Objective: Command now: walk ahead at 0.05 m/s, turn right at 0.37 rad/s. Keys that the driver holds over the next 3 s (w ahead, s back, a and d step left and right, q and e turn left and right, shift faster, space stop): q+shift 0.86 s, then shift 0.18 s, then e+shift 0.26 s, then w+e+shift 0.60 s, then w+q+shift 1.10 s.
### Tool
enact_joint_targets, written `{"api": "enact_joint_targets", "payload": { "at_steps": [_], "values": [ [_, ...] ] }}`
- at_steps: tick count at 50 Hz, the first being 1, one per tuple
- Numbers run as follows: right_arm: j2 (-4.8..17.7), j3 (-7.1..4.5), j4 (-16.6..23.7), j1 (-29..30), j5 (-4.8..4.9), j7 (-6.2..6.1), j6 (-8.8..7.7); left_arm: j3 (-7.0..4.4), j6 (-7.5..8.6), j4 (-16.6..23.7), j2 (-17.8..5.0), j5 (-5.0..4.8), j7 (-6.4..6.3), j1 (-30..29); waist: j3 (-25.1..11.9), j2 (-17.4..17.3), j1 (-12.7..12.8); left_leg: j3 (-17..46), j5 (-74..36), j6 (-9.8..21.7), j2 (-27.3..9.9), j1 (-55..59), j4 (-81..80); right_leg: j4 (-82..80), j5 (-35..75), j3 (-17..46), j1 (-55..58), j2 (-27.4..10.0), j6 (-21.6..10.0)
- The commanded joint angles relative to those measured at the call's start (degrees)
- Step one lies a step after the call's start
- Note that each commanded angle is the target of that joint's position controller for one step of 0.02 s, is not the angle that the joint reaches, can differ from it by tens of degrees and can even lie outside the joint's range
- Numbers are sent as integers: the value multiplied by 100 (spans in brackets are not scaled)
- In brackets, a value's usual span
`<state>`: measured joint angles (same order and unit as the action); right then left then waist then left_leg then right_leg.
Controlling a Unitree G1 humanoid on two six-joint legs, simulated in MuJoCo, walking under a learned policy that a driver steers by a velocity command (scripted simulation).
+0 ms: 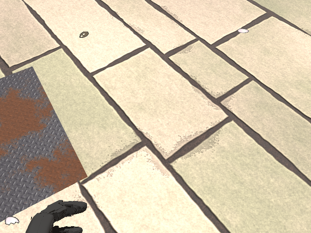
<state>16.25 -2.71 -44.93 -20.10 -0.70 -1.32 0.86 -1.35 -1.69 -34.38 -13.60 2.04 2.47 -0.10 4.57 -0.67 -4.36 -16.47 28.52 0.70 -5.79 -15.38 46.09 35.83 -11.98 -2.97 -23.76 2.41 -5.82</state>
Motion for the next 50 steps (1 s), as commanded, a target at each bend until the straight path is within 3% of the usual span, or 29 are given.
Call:
{"api": "enact_joint_targets", "payload": {
  "at_steps": [1,2,3,4,5,6,8,9,14,16,17,18,19,20,21,22,24,26,31,37,40,43,44,45,46,47,49,50],
  "values": [
    [639,-113,637,54,-95,83,156,-353,-9,47,-1089,-253,-256,1663,-2074,391,978,1487,903,-329,192,-1789,2614,-1026,4990,2580,2887,-2603,-1709],
    [400,-48,647,131,92,98,212,-179,-4,-14,-721,-224,-307,1140,-1606,551,715,1652,554,-316,143,-1559,2347,-1200,4547,1920,2247,-2298,-1521],
    [262,4,509,31,123,80,226,-20,0,-78,-305,-186,-341,620,-1099,499,382,1737,220,-314,54,-1247,1612,-1476,3671,1378,1600,-1887,-1105],
    [288,-9,377,-124,57,92,246,52,31,-121,-165,-167,-385,249,-767,644,150,1691,-86,-317,107,-763,1010,-1654,3122,953,1049,-1566,-772],
    [321,-19,190,-383,-7,127,276,63,64,-177,-163,-73,-411,131,-706,838,86,1563,-298,-338,315,-280,739,-1660,3176,555,722,-1372,-643],
    [403,-63,179,-372,7,169,280,22,87,-260,-313,-15,-418,234,-696,874,134,1518,-359,-335,427,-222,549,-1604,3087,446,759,-1362,-585],
    [426,-101,260,-205,54,251,251,-116,92,-400,-675,-34,-393,567,-841,740,293,1454,-422,-263,487,-311,470,-1524,2667,510,1006,-1546,-634],
    [379,-102,319,-103,61,281,244,-158,78,-435,-752,-59,-378,634,-867,714,329,1437,-443,-222,468,-362,462,-1509,2318,553,1036,-1649,-654],
    [300,-147,599,348,41,376,263,-262,26,-481,-792,-36,-377,692,-667,906,411,1212,-367,2,467,-356,57,-1453,779,545,839,-1935,-504],
    [196,-153,556,131,58,408,237,-329,6,-489,-882,-70,-406,544,-736,766,211,1048,-757,158,578,152,-843,-1000,588,308,753,-1872,-216],
    [291,-182,527,32,19,399,191,-361,-11,-532,-863,-81,-407,619,-687,456,157,1323,-1138,270,592,466,-1509,-524,56,85,505,-1724,112],
    [758,-286,564,-92,-73,345,106,-357,-51,-511,-684,-70,-380,824,-519,-831,190,2989,-1606,533,-325,722,-2636,902,-999,-498,-259,-1163,591],
    [1651,-503,629,-317,-43,329,95,-263,-81,-25,-481,-133,-376,285,-168,-1929,27,5250,-3865,1309,-1604,883,-2968,1814,-2553,-379,-1795,3,870],
    [1601,-542,573,-585,-75,269,132,-226,-85,-1,-448,-41,-393,89,-302,-1201,-107,5148,-3634,1658,-1551,893,-3014,2556,-2547,417,-1856,-139,799],
    [1351,-479,604,-283,-34,207,167,-238,-67,-86,-489,-91,-371,184,-226,-811,98,4575,-3036,1614,-1211,748,-2878,2787,-1988,603,-1827,-243,741],
    [1169,-432,692,218,11,172,218,-273,-15,-201,-590,-137,-353,322,-169,-513,360,4090,-2691,1357,-775,617,-2838,2683,-1330,664,-1722,-339,720],
    [984,-399,851,627,83,169,237,-319,13,-363,-751,-4,-308,612,-467,-537,467,3665,-3241,1131,-322,723,-2693,2741,-726,574,-1454,-276,761],
    [998,-423,815,410,121,208,217,-303,-25,-377,-710,-6,-265,664,-674,-312,389,3675,-3592,1073,-240,960,-2572,2731,-569,593,-1435,-229,826],
    [1188,-504,780,90,86,185,231,-255,-26,-221,-757,-42,-284,359,-634,-516,134,4259,-3035,1069,-122,1267,-2479,1869,-515,783,-1633,-143,899],
    [1383,-566,865,179,-4,191,216,-207,87,-128,-887,-90,-334,129,-676,-622,55,4999,-2999,1061,55,1046,-2249,1003,-601,1015,-1117,108,786],
    [1418,-565,909,331,-16,225,198,-209,145,-96,-982,-152,-368,140,-698,-705,101,5357,-3329,1010,139,784,-2185,603,-746,1070,-524,245,692],
    [1354,-524,953,700,-19,243,179,-227,198,-180,-1030,-198,-434,582,-634,-789,434,5503,-3309,704,405,215,-2044,-534,-629,1103,654,287,608],
    [1264,-486,972,874,25,235,166,-242,234,-274,-1047,-165,-478,915,-665,-650,650,5229,-2849,449,628,-198,-1812,-1353,-89,1093,1420,102,562],
    [879,-385,930,517,53,232,136,-312,246,-266,-1363,-110,-539,908,-867,220,452,4511,-956,117,1121,-777,-1084,-1924,-181,1953,2219,-895,327],
    [699,-349,971,96,76,204,170,-349,225,-46,-1794,-57,-515,514,-959,1166,187,3121,696,-91,1986,-1426,174,-2112,590,3565,2443,-2294,-280],
    [1288,-453,918,195,-122,193,171,-364,146,-205,-1612,-66,-450,930,-1184,952,357,2787,655,-148,1680,-1516,1047,-1937,920,3788,2220,-2391,-767],
    [1168,-427,763,385,-102,267,199,-246,99,-225,-1066,-147,-370,631,-622,643,297,2704,-92,-178,1342,-1396,1626,-1788,1086,2583,1531,-1732,-623],
    [1060,-391,694,369,-62,329,233,-236,90,-226,-1030,-119,-366,511,-578,811,262,2594,-353,-218,1352,-1313,1852,-1771,1207,2150,1401,-1418,-513]
  ]
}}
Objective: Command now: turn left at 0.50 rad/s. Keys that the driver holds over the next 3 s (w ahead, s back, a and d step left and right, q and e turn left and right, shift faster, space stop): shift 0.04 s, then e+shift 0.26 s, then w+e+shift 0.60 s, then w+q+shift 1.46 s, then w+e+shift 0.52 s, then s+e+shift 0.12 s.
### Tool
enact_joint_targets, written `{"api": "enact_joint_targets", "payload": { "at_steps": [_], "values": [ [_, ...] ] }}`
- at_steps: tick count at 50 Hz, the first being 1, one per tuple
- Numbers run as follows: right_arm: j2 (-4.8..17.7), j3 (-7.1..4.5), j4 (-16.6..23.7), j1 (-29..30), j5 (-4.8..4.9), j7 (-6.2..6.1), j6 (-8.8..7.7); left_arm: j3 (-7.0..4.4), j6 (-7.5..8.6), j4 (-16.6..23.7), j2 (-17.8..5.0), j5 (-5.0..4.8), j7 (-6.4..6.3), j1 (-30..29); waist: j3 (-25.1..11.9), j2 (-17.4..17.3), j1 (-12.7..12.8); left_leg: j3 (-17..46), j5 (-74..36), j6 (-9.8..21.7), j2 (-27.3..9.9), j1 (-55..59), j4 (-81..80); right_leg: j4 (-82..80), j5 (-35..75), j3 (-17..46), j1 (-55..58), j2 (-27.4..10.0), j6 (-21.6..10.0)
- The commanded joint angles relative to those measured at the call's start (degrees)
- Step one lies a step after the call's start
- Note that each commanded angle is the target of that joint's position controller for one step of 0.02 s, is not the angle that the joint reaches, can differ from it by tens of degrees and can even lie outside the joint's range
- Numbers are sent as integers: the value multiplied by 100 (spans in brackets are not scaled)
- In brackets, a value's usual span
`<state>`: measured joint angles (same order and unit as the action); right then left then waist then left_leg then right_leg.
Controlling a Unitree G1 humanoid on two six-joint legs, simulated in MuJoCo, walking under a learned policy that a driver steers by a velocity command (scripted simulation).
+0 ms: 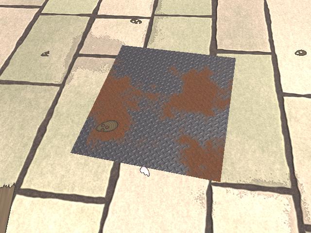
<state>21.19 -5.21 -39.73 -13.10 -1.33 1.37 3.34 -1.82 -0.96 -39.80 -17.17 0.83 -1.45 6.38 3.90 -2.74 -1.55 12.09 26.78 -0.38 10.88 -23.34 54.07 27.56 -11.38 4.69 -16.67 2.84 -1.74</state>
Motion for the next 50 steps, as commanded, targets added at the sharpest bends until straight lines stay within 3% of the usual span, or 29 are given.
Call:
{"api": "enact_joint_targets", "payload": {
  "at_steps": [1,4,6,8,9,12,13,14,15,16,17,18,19,23,31,35,37,38,39,40,41,42,43,44,45,46,47,49,50],
  "values": [
    [488,-103,115,-412,31,107,13,-190,23,282,-682,17,11,-100,-481,1199,-19,-384,-225,-160,-294,-524,1164,-921,1636,1124,672,-1333,-921],
    [187,63,29,-155,50,77,41,-147,84,12,-542,10,74,256,-570,1127,133,-354,-158,-202,-307,-223,280,-784,2238,883,810,-1172,-889],
    [-36,214,-75,-52,22,18,76,-85,95,-131,-455,5,135,151,-632,1358,89,-752,-124,-199,-591,445,-1071,-855,1674,924,744,-986,-769],
    [97,219,-43,220,61,-106,66,-282,-13,-255,-956,26,217,417,-462,1620,268,-1122,-26,-141,-479,639,-1705,-800,1533,1386,739,-946,-827],
    [164,214,-61,198,77,-165,42,-349,-59,-291,-1082,24,260,519,-431,1573,261,-1103,-154,-81,-442,668,-1984,-721,1751,1625,793,-1005,-855],
    [208,220,-215,-216,42,-302,-154,-422,-86,-274,-1080,-64,292,334,-655,1200,-63,-875,-1302,173,-644,1659,-3454,-308,1767,1921,417,-864,-554],
    [512,156,-240,-349,-22,-360,-230,-391,-44,-228,-893,-115,289,373,-852,774,-58,-396,-1303,330,-1301,2409,-3630,21,975,1730,-241,-636,-296],
    [996,48,-187,-198,-90,-410,-228,-286,-7,-78,-428,-211,307,389,-755,-581,27,799,-1788,825,-2568,2727,-3909,1046,-551,712,-1266,81,35],
    [898,37,-164,69,-72,-385,-184,-360,-41,-124,-685,-100,258,473,-595,-1047,12,1042,-3240,1446,-3357,2107,-3776,2337,-2180,-192,-1349,307,72],
    [480,124,-98,19,-59,-332,-211,-446,-105,-253,-938,11,253,544,-560,-507,18,817,-2272,1510,-3230,2116,-3943,3093,-2015,-146,-1516,-61,12],
    [222,194,-91,115,-67,-300,-233,-465,-159,-319,-885,57,301,513,-366,-435,35,606,-454,1280,-2922,2067,-4241,3296,-1567,-106,-1778,-242,-21],
    [204,206,-74,232,-76,-306,-250,-472,-208,-326,-854,72,398,451,-102,-719,38,473,518,1042,-2665,2117,-4529,3468,-1198,-175,-2145,-307,14],
    [278,180,-146,160,-66,-325,-310,-455,-226,-256,-805,87,511,296,95,-914,-15,364,781,954,-2615,2268,-4699,3547,-975,-221,-2524,-400,65],
    [390,81,-428,-496,-59,-279,-576,-391,-155,-141,-568,96,691,-139,133,-390,-253,-223,178,804,-2690,3010,-4782,3441,-473,-328,-3202,-523,168],
    [445,30,-696,-775,-97,-229,-840,-267,-111,292,-427,98,841,-1036,509,-354,-234,-1548,-452,623,-3024,2744,-4958,2912,50,-524,-3355,-954,-14],
    [539,12,-888,-994,-160,-215,-843,-132,-73,564,-350,93,823,-1536,652,-296,-255,-2334,-1772,523,-3017,2953,-4739,2296,-468,-1057,-3001,-884,-481],
    [735,-10,-923,-932,-140,-203,-792,-147,-53,428,-416,49,703,-885,116,-322,188,-2906,-5338,421,-2873,2773,-3487,2023,-1132,-1630,-1516,-227,-799],
    [934,-47,-943,-960,-110,-175,-730,-223,-7,216,-549,-3,622,13,-445,-322,642,-2983,-6903,453,-2894,2513,-2155,1987,-1331,-1783,-318,210,-930],
    [1061,-58,-842,-756,-31,-137,-694,-385,43,-181,-810,15,533,1421,-1205,-114,1358,-2965,-6882,318,-2866,1453,-350,1593,-944,-1494,1718,430,-1107],
    [521,83,-662,-908,-109,-30,-721,-623,24,-485,-1511,30,409,1834,-1539,1127,1242,-2816,-2646,84,-2242,-571,1680,779,-2090,101,3343,-260,-1234],
    [71,214,-16,-453,-109,83,-903,-741,-33,-263,-2256,-28,343,1695,-2093,2187,948,-1835,361,-158,-1334,-2161,3230,-931,-4291,3694,3827,-1543,-1725],
    [489,165,270,494,-189,78,-973,-714,-46,-270,-2068,-6,338,1823,-1696,1100,1178,-897,-332,-62,-1418,-2795,3376,-1465,-3949,4166,3674,-1626,-1604],
    [406,196,274,500,-114,39,-1017,-665,-11,-394,-1878,78,267,1784,-998,867,958,-995,-648,7,-1561,-3070,3256,-1412,-2985,3757,3180,-1691,-1628],
    [274,252,98,234,-146,-13,-1018,-602,85,-379,-1592,83,209,1562,-502,415,601,-977,-957,29,-1843,-2611,2748,-1286,-1844,3021,2241,-1451,-1485],
    [204,278,0,9,-227,-37,-944,-544,154,-291,-1390,40,176,1141,-387,255,266,-926,-1059,1,-1986,-2032,2355,-1261,-1341,2370,1486,-1068,-1369],
    [169,307,-141,-410,-257,-21,-831,-449,235,-206,-1158,23,153,833,-442,461,-23,-935,-1186,-31,-2095,-1595,2091,-1340,-985,1978,1021,-968,-1367],
    [159,310,-250,-526,-267,5,-723,-360,339,-204,-875,-12,164,789,-425,425,-114,-962,-1234,-53,-2171,-1376,1873,-1430,-697,1705,766,-837,-1329],
    [31,337,-334,-342,-215,66,-573,-274,521,-368,-633,-27,208,1032,-151,241,-83,-1201,-1563,-45,-2162,-1472,1431,-1700,1,1132,525,-617,-1133],
    [-26,359,-168,52,-156,90,-551,-272,598,-461,-657,-52,233,1317,82,384,61,-1357,-1845,-33,-2140,-1673,1098,-1859,897,986,500,-651,-992]
  ]
}}
Over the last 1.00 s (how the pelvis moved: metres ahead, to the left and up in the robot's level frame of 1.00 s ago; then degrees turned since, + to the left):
0.06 0.03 0.02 42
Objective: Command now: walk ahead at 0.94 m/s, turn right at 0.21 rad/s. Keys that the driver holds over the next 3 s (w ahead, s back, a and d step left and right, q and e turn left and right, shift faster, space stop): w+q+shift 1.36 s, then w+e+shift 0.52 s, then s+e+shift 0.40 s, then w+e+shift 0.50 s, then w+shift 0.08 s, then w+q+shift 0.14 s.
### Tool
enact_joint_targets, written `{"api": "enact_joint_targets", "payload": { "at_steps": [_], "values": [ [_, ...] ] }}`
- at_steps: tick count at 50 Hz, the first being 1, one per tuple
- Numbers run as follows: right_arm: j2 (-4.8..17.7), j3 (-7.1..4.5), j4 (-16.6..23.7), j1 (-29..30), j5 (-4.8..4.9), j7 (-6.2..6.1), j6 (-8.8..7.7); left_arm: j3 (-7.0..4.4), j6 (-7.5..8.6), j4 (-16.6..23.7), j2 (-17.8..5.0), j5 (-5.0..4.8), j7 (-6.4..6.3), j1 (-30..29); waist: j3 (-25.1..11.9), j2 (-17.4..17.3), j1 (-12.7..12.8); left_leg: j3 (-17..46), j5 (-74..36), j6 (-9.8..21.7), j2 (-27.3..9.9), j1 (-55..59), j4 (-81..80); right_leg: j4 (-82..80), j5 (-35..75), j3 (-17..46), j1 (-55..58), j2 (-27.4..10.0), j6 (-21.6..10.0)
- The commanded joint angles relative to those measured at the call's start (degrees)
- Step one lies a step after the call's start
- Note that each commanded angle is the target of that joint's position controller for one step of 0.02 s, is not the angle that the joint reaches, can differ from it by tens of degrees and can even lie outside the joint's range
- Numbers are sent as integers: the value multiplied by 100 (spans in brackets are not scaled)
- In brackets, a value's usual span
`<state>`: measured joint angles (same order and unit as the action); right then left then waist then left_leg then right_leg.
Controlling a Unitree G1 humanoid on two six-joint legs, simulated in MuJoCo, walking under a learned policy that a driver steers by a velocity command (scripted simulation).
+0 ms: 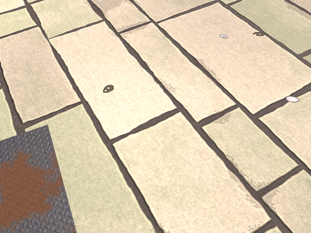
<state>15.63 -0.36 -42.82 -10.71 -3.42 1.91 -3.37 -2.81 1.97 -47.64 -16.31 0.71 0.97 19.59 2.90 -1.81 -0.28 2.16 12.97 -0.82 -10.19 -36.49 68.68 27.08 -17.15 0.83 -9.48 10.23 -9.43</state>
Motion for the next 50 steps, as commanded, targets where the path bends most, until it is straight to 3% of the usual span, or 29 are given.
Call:
{"api": "enact_joint_targets", "payload": {
  "at_steps": [1,3,7,10,12,13,14,15,16,17,18,20,21,23,26,29,31,32,33,34,35,36,37,38,39,41,43,48,50],
  "values": [
    [514,-115,249,212,115,48,123,-173,356,217,-743,-62,22,260,362,255,88,-505,-736,63,27,-580,-674,-1920,2263,1114,-49,-1342,-49],
    [437,-96,253,616,243,60,132,-121,402,72,-630,-70,46,538,338,166,298,-798,-1240,275,338,-755,-1179,-2060,3062,530,463,-1058,359],
    [245,34,392,1122,338,155,-9,30,535,-161,-550,14,-68,783,440,321,308,-1071,-2145,675,957,68,-2824,-2472,5558,-243,758,-1377,755],
    [674,-80,-30,164,374,141,29,-52,529,-75,-961,125,-312,377,-372,695,-359,-1312,-2161,808,1620,1198,-3113,-1541,8672,-672,1770,-1717,1116],
    [1107,-269,-584,-1542,333,56,121,-130,376,40,-1161,252,-464,-58,-1009,735,-1268,-1343,-1568,962,1965,2796,-3018,760,9782,-781,1608,-1860,1266],
    [1342,-420,-967,-2967,357,-8,143,-215,294,205,-1364,254,-503,-788,-1101,638,-2119,-796,-1513,1420,1555,3778,-3517,3229,9198,-852,853,-1643,1298],
    [1288,-471,-1352,-3689,397,-78,176,-149,314,369,-1009,234,-410,-1487,-837,-492,-2350,-273,-1496,1700,1198,4725,-3791,6261,3219,-901,-897,-579,1143],
    [1152,-431,-1253,-2755,311,-127,175,146,451,847,57,190,-279,-1228,-668,-1705,-983,1712,-2421,2303,573,5588,-3064,8026,-1051,30,-3558,-57,1267],
    [1253,-458,-892,-1978,234,-176,146,282,533,1202,7,22,-184,-417,-1576,-1396,-406,4259,332,3102,-469,6051,-4620,7946,-1070,1100,-4342,-422,1196],
    [844,-443,-664,-1552,229,-206,154,285,623,1071,-473,201,-96,-674,-963,186,-362,4633,2027,2852,-492,4988,-5584,7112,-424,1192,-4222,-795,954],
    [638,-391,-663,-1246,216,-189,147,266,629,1031,-583,299,-46,-885,-219,1067,-33,4049,1988,2469,-190,3676,-5871,6365,-103,885,-3806,-968,841],
    [773,-377,-682,-1184,245,-224,-24,354,383,1162,-451,471,-31,-988,380,1101,347,3239,1277,2244,315,2126,-5956,5405,-233,725,-3245,-1279,1034],
    [780,-354,-701,-1142,272,-202,-110,408,254,1244,-373,474,-21,-1113,602,1041,449,2816,1208,2152,587,1314,-6111,4691,-214,531,-2866,-1435,1130],
    [1004,-450,-589,-1114,282,-183,-221,473,224,1541,-348,360,20,-1732,694,697,259,2243,261,2105,928,506,-6320,3176,511,157,-2153,-1572,1311],
    [1032,-547,-573,-1314,398,-106,-242,573,228,1805,-76,75,45,-2480,406,144,-279,1839,-781,1617,1194,677,-6197,1322,2071,-59,-1143,-1427,1333],
    [1170,-658,-552,-1572,372,-77,-185,486,268,1836,-296,48,-26,-2529,-5,-140,-540,2004,-1913,1347,1038,2118,-5533,420,2140,-34,-1107,-1158,1242],
    [1315,-715,-514,-1570,314,-117,-164,321,346,1670,-647,68,-113,-1951,-570,-139,-268,2058,-3113,1093,999,2794,-4391,50,1367,30,-388,-892,1134],
    [1471,-750,-465,-1362,299,-95,-177,199,396,1458,-870,71,-170,-1086,-1132,-33,275,1889,-3366,953,1162,2697,-3255,8,1043,40,606,-919,1042],
    [1328,-720,-340,-1048,304,-86,-244,21,444,1199,-1221,147,-266,189,-1769,56,938,1689,-2636,864,1358,1843,-1743,337,242,485,2054,-1520,887],
    [356,-477,-42,-957,381,-130,-309,-140,446,1035,-1658,375,-354,1188,-2474,1305,1098,1090,1117,854,1736,413,123,5,-1865,2471,3460,-3247,684],
    [236,-331,351,-1444,564,-110,-264,-262,356,1011,-2010,344,-294,636,-2958,2862,421,593,1539,789,1692,-751,1285,-1227,-2841,5398,3592,-4045,113],
    [667,-370,138,-902,390,-173,-111,-171,305,1177,-1232,316,-257,-41,-1834,1480,474,400,833,814,1162,-1242,1516,-1309,-3399,4523,2745,-3599,162],
    [737,-399,175,-494,278,-111,-56,-65,290,1147,-779,260,-227,-289,-1131,800,490,245,393,762,971,-1209,1189,-1190,-2200,3253,2000,-3263,287],
    [697,-408,201,-267,234,-26,-2,-26,286,1008,-605,292,-203,-270,-803,449,425,222,259,698,801,-1038,988,-1191,-985,2404,1497,-2998,400],
    [553,-383,332,-94,153,70,63,10,314,778,-500,265,-213,-26,-592,578,351,247,244,674,658,-1007,889,-1194,-235,1775,1212,-2809,459],
    [268,-288,561,145,143,174,212,73,412,389,-196,142,-141,345,-413,860,216,159,196,667,515,-1184,900,-1196,1020,967,1087,-2635,636],
    [196,-204,861,521,136,232,288,68,499,264,-183,62,-76,344,-270,776,97,9,-84,665,484,-1260,660,-1395,1969,280,836,-2589,713],
    [302,-54,1311,1473,149,393,321,13,597,72,-536,98,-127,258,419,470,-31,-727,-1190,785,620,-663,-1342,-2054,3118,-1153,404,-2243,871],
    [295,-15,1303,1685,155,423,306,-16,576,-16,-744,117,-172,538,440,442,-2,-1310,-1167,1002,1030,97,-2109,-1762,5338,-1600,606,-2126,1052]
  ]
}}
Over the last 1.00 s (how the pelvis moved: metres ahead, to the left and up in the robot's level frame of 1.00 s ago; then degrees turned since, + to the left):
0.26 -0.28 -0.01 -39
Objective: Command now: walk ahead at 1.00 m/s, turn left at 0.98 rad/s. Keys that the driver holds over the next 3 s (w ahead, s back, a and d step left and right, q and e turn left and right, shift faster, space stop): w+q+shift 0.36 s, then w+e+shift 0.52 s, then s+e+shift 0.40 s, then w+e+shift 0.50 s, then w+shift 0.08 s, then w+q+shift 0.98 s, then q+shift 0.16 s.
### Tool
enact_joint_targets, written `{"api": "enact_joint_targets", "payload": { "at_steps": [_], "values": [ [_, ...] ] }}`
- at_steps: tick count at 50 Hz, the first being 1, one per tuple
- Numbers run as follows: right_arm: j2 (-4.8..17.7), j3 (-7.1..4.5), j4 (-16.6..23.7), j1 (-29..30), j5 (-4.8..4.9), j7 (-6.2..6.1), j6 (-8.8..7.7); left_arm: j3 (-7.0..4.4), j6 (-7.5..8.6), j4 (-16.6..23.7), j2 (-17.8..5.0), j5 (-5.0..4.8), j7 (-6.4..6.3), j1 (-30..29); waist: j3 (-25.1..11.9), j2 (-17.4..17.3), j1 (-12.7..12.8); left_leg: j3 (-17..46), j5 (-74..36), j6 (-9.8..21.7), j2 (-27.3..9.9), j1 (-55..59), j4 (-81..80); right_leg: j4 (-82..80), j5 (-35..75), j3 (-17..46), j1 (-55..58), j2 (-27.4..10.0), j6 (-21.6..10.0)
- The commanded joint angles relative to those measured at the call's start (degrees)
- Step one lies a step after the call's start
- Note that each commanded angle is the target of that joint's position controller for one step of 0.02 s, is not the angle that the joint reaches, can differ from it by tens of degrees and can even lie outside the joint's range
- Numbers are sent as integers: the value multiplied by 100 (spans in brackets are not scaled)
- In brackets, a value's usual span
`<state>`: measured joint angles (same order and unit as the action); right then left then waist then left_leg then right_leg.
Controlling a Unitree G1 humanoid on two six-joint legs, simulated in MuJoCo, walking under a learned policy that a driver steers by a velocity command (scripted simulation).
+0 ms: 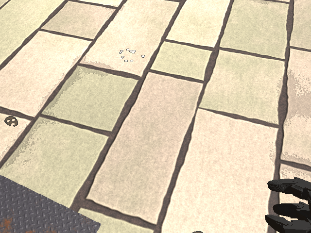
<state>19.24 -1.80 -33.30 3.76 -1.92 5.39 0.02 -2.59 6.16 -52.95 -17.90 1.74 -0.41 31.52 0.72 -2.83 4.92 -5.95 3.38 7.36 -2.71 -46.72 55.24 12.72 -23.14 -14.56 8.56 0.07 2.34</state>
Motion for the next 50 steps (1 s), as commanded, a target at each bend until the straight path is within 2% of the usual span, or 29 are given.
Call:
{"api": "enact_joint_targets", "payload": {
  "at_steps": [1,4,5,6,7,8,9,10,12,15,19,22,24,25,26,27,28,29,30,31,35,39,43,45,46,47,48,49,50],
  "values": [
    [10,112,268,108,5,57,-42,-78,116,502,-747,12,-86,-509,472,675,-612,-677,-96,263,528,1492,-896,83,7257,-131,-925,-1149,-80],
    [537,-128,-367,-1976,-9,-98,-78,-214,-128,666,-1248,39,-227,-840,-614,1001,-1751,-359,505,645,951,3911,-1210,2969,8823,74,-1136,-1547,-129],
    [809,-313,-794,-3121,27,-231,-123,-223,-200,794,-1219,68,-169,-1067,-1033,705,-2156,149,527,877,900,5541,-1781,4881,7124,124,-2157,-1392,-207],
    [1146,-525,-879,-2859,248,-407,-48,-171,-201,906,-779,125,-47,-1256,-746,-554,-1752,1187,733,1009,329,6394,-1997,7136,658,154,-3923,-169,-141],
    [1843,-617,-562,-2434,0,-423,55,-60,-93,1669,-550,4,-41,-847,-1638,-1055,-1037,4218,426,2226,-1033,7761,-2590,8777,-600,1104,-5884,115,92],
    [1603,-625,-424,-2761,9,-521,98,-28,64,1850,-773,-1,-29,-1445,-1832,31,-1416,5134,1542,2284,-1274,7518,-3623,8512,-143,1930,-6262,-81,56],
    [1251,-565,-606,-2573,52,-577,40,7,132,1840,-753,-6,-20,-1592,-681,514,-1088,4894,1729,2026,-1190,6356,-4113,7710,120,1987,-6267,-373,-7],
    [999,-495,-702,-2385,73,-598,-55,19,99,1825,-717,55,-25,-1685,-114,809,-713,4424,1320,1778,-911,5290,-4206,7030,122,1971,-5817,-569,12],
    [755,-374,-661,-2018,78,-637,-252,48,-175,1702,-633,262,-22,-1412,282,903,-186,3593,593,1590,-421,3753,-4240,6333,-185,1985,-4942,-760,169],
    [741,-359,-659,-1901,128,-564,-444,134,-349,2079,-352,226,45,-2159,579,685,-158,2969,553,1406,130,2235,-4541,4712,365,1714,-4192,-862,321],
    [812,-437,-773,-2148,194,-460,-521,245,-310,2240,-116,-28,157,-2801,321,252,-538,2548,-320,869,428,2128,-4519,2698,2876,1478,-2801,-515,108],
    [776,-405,-1058,-2802,190,-468,-564,172,-256,2180,-331,13,150,-2996,184,142,-888,2460,-1779,599,12,3889,-4153,1909,2918,1317,-3048,-380,-263],
    [1068,-443,-1171,-2904,72,-498,-536,-13,-231,1947,-653,23,70,-2250,-376,58,-526,2207,-4012,361,-171,4899,-2882,1873,1749,1043,-2560,89,-551],
    [1124,-450,-1184,-2705,-21,-512,-493,-125,-230,1656,-807,-11,0,-1201,-831,35,93,1914,-4456,240,-67,4764,-1568,1836,1298,892,-1621,234,-665],
    [858,-373,-1105,-2434,-90,-544,-497,-245,-233,1357,-1101,30,-88,55,-1312,146,732,1640,-3570,123,125,3676,360,2137,460,1517,-224,-310,-835],
    [-6,-158,-757,-3058,188,-485,-565,-447,-231,1227,-1877,197,-60,327,-1928,2314,230,1159,666,-293,1221,1562,2830,1138,-1175,5120,1127,-1896,-1767],
    [186,-74,-760,-2809,13,-502,-646,-365,-289,1204,-1336,0,90,-177,-1517,2037,50,1340,1965,-160,1080,429,2982,109,-1721,7000,1037,-1937,-1913],
    [348,-80,-635,-2171,-22,-497,-635,-331,-282,1345,-1012,-37,140,-846,-657,1130,-91,1309,1435,-180,525,55,2851,189,-1451,5988,349,-1769,-1924],
    [428,-43,-537,-1699,-107,-467,-655,-301,-272,1276,-812,-69,177,-887,-428,380,-64,1250,1247,-220,318,257,2437,256,-756,5313,-268,-1551,-1846],
    [368,-21,-382,-1394,-175,-440,-649,-253,-263,1134,-664,-58,174,-765,-111,222,-156,1215,1303,-279,180,394,1999,213,-226,4814,-846,-1273,-1738],
    [94,170,22,-1055,-280,-334,-468,-217,-157,796,-606,-125,109,-512,335,605,-521,959,1573,-668,-97,591,572,-291,518,4093,-1970,-777,-1835],
    [-23,332,385,-98,-28,-214,-508,-358,-134,928,-849,-175,123,-839,445,674,-400,565,-86,-910,121,2323,-1665,-786,1490,3429,-3245,-355,-1586],
    [281,197,307,-210,2,-369,-529,-433,-133,850,-992,-253,143,-535,57,577,-352,653,-289,-808,286,3049,-2398,13,3138,3554,-2241,-551,-1252],
    [527,34,-20,-1331,-69,-531,-589,-482,-175,810,-1156,-232,141,-514,-659,293,-878,566,250,-647,448,4382,-2710,2048,4645,3191,-2064,-109,-930],
    [780,-66,-110,-2208,-178,-662,-654,-439,-153,888,-919,-278,146,-585,-1170,262,-1238,1207,480,-466,-337,5526,-2751,3573,3935,3048,-2745,167,-713],
    [1164,-172,-147,-2913,-359,-770,-657,-226,-157,1087,16,-398,41,-374,-1913,-826,-1195,2997,-1060,-154,-2353,6951,-2632,5449,-355,2302,-4091,659,-555],
    [1348,-263,-129,-2798,-207,-717,-572,-237,-279,1312,-338,-382,-64,-30,-2748,-1454,-936,4657,-2813,522,-3042,7138,-2699,6748,-1161,1914,-4697,718,-455],
    [667,-142,-58,-2377,-103,-681,-532,-309,-409,1183,-584,-215,-117,-458,-2050,-474,-847,3588,-3958,484,-2621,6499,-2533,6834,-693,1893,-4970,237,-445],
    [121,6,-123,-2213,-21,-653,-552,-321,-457,1243,-565,-135,-80,-1040,-1311,-224,-947,2492,-4700,339,-2183,5967,-2501,6569,-466,1773,-5170,144,-355]
  ]
}}
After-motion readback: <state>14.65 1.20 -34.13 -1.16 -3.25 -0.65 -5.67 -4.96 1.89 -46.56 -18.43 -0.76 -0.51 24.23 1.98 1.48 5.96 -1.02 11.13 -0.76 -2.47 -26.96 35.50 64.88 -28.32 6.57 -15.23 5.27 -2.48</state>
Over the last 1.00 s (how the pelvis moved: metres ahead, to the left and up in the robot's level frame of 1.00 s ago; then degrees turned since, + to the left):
0.91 0.08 -0.01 44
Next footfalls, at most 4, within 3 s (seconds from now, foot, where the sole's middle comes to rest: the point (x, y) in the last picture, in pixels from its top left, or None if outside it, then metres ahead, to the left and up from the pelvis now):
0.12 left None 0.28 0.03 -0.76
0.52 right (183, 179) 0.71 -0.02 -0.76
0.92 left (123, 128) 0.98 0.30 -0.76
1.28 right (166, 101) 1.20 0.09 -0.77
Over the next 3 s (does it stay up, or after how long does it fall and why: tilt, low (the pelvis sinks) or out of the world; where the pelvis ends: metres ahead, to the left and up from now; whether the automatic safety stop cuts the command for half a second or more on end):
stays up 1.97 -0.48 0.01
